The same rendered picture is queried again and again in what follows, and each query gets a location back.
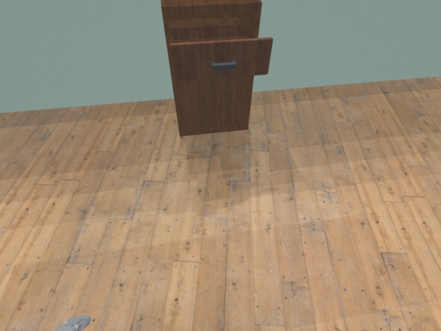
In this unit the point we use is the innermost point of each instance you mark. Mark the handle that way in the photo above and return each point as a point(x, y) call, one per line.
point(224, 66)

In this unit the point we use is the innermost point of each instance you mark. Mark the cabinet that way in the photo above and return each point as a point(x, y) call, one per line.
point(211, 105)

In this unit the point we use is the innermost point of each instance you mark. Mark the drawer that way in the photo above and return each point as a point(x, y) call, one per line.
point(194, 48)

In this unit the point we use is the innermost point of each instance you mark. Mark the robot left hand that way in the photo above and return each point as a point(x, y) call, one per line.
point(75, 323)

